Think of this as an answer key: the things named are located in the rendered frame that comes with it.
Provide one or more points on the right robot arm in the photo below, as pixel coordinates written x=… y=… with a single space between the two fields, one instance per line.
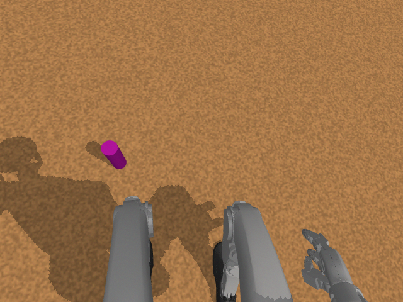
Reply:
x=345 y=292

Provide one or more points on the right robot hand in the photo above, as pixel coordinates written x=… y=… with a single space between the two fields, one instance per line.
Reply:
x=332 y=267

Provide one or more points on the can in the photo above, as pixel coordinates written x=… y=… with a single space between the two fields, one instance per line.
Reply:
x=112 y=152

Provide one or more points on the right robot foot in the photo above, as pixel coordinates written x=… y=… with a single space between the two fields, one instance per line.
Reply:
x=218 y=266

